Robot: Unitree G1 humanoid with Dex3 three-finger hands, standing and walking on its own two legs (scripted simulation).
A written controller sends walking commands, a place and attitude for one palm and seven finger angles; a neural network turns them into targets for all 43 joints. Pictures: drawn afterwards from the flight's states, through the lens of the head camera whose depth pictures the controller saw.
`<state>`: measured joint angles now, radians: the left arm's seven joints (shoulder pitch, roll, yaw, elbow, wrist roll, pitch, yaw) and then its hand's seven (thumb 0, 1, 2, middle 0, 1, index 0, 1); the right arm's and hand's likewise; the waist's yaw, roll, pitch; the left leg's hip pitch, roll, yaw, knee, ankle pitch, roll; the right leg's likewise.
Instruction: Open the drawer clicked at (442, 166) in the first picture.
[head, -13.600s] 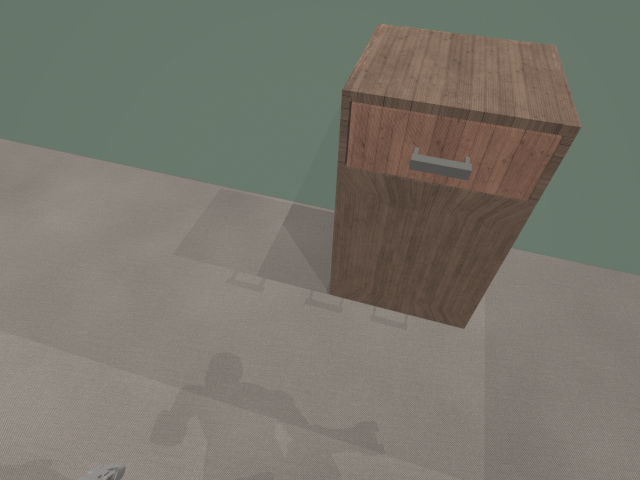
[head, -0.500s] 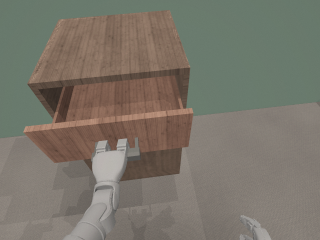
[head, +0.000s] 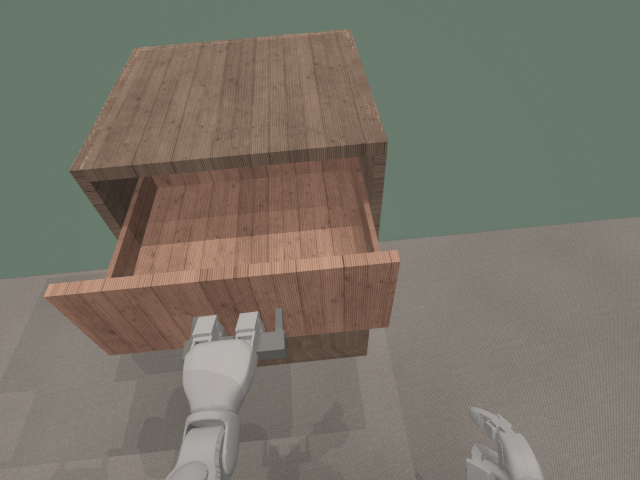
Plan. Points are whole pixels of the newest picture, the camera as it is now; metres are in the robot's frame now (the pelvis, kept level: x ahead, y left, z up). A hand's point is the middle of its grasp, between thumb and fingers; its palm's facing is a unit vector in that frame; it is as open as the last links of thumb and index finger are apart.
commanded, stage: pull the drawer open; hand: left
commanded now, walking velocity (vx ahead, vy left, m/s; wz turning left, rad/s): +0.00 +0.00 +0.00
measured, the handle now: (237, 333) +0.32 +0.15 -0.02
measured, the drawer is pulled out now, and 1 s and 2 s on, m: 0.22 0.30 0.30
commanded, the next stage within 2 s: open the thumb to release the handle in 0.84 s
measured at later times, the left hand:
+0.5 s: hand (234, 427) +0.20 +0.13 -0.04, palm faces -0.01 -0.15 -0.99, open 6.6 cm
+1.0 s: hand (231, 447) +0.18 +0.13 -0.04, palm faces +0.00 -0.16 -0.99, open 6.6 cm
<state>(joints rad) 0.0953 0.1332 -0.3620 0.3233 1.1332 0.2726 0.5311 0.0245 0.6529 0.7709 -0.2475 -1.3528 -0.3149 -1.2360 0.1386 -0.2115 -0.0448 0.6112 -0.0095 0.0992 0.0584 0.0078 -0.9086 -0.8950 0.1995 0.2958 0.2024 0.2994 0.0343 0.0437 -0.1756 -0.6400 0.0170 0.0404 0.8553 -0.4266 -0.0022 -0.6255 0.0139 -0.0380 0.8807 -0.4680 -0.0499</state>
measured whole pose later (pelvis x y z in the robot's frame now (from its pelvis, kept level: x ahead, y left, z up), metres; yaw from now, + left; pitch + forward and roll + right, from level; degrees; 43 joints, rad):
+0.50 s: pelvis -0.01 -0.01 -0.01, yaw +0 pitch +11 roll +1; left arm 0.32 0.13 -0.37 0.14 1.17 0.23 0.54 0.05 0.65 0.76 -0.22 -1.35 -0.34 -1.21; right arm 0.11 -0.19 -0.01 0.56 -0.02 0.08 0.08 0.01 -0.91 -0.90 0.20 0.30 0.20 0.30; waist 0.05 0.04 -0.18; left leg -0.66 0.02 0.04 0.90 -0.44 -0.01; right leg -0.65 0.02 -0.04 0.93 -0.49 -0.06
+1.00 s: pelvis -0.01 -0.01 -0.02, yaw +0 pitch +13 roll +2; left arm 0.45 0.16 -0.32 0.03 1.19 0.13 0.56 0.06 0.65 0.74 -0.21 -1.35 -0.34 -1.20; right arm 0.13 -0.20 -0.01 0.52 -0.04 0.05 0.09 0.01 -0.91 -0.90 0.20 0.30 0.20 0.30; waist 0.05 0.04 -0.20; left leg -0.72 0.03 0.04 0.97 -0.46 -0.02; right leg -0.72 0.03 -0.04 1.01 -0.51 -0.07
